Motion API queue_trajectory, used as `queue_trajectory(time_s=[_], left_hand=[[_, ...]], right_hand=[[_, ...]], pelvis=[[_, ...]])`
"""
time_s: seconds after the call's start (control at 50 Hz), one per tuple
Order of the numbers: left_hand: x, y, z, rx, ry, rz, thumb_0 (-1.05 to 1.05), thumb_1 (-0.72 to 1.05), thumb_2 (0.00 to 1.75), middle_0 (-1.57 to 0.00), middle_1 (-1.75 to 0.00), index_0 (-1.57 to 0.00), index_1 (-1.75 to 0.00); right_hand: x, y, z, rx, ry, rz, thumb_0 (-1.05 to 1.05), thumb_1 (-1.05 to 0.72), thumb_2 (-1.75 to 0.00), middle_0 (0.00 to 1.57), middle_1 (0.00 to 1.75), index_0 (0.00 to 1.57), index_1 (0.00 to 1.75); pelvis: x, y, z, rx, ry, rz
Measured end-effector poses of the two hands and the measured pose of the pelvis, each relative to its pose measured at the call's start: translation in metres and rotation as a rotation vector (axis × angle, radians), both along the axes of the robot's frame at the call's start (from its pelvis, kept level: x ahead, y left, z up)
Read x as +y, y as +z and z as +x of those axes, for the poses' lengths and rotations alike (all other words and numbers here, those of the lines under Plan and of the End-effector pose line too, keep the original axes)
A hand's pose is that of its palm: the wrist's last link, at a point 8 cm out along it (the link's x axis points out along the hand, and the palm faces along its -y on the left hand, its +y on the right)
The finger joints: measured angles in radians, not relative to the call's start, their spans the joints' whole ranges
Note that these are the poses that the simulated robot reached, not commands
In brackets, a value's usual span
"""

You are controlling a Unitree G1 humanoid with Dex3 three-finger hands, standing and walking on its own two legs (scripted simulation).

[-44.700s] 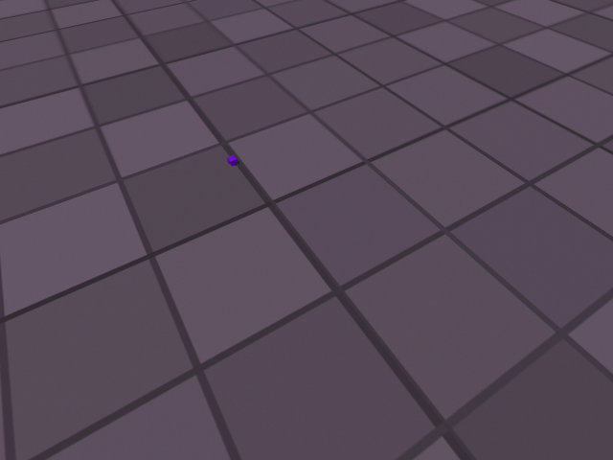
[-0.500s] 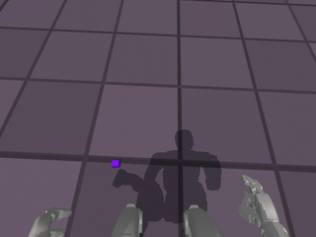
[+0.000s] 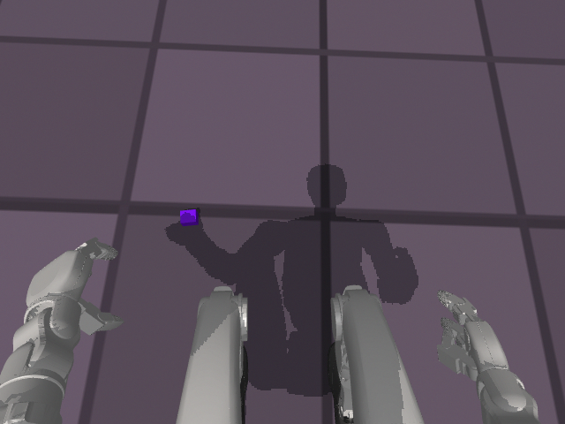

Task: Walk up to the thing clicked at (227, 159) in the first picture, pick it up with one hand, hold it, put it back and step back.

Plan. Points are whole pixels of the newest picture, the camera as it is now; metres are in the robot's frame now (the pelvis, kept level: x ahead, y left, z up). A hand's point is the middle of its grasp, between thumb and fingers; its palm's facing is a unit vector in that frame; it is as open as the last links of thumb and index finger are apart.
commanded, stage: rise first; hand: left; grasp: from above
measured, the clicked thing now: (189, 217) +0.52 +0.26 -0.49
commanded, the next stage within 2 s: none
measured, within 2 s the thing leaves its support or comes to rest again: neither
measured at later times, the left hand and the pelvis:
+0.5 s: hand (129, 245) +0.39 +0.32 -0.27, palm faces -0.45 -0.09 -0.89, open 10.4 cm; pelvis -0.04 +0.01 -0.13, yaw -4 degrees
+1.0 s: hand (144, 232) +0.44 +0.32 -0.33, palm faces -0.45 -0.04 -0.89, open 10.9 cm; pelvis -0.02 +0.01 -0.16, yaw -6 degrees
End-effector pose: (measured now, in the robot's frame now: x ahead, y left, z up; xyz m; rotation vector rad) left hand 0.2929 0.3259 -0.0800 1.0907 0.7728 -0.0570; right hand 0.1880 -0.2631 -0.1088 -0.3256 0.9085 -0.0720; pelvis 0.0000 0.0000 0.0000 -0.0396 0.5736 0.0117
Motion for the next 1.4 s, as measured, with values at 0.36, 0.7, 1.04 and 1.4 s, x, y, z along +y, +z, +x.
queue_trajectory(time_s=[0.36, 0.7, 1.04, 1.4], left_hand=[[-0.006, -0.105, 0.084, -0.050, -0.331, 0.202, 0.00, -0.01, 0.57, -0.59, -0.55, -0.59, -0.56], [-0.004, -0.159, 0.130, -0.070, -0.458, 0.302, 0.00, 0.04, 0.55, -0.59, -0.46, -0.58, -0.47], [-0.011, -0.192, 0.154, -0.082, -0.427, 0.299, 0.00, -0.03, 0.59, -0.53, -0.55, -0.52, -0.55], [-0.012, -0.213, 0.169, -0.073, -0.412, 0.292, 0.00, -0.10, 0.65, -0.46, -0.64, -0.46, -0.64]], right_hand=[[-0.014, -0.120, -0.149, 0.387, -0.107, -0.042, 0.01, -0.92, -0.90, 0.20, 0.30, 0.20, 0.30], [-0.004, -0.138, -0.165, 0.505, -0.118, -0.085, 0.00, -0.89, -0.89, 0.20, 0.30, 0.20, 0.30], [-0.001, -0.155, -0.157, 0.530, -0.075, -0.083, 0.00, -0.90, -0.90, 0.20, 0.30, 0.20, 0.30], [-0.001, -0.158, -0.180, 0.612, -0.088, -0.090, 0.00, -0.90, -0.90, 0.20, 0.30, 0.20, 0.30]], pelvis=[[0.000, -0.113, -0.038, -0.001, -0.024, -0.038], [0.012, -0.147, -0.030, 0.024, -0.027, -0.080], [0.011, -0.166, -0.022, 0.036, -0.045, -0.089], [0.011, -0.177, -0.019, 0.035, -0.058, -0.102]])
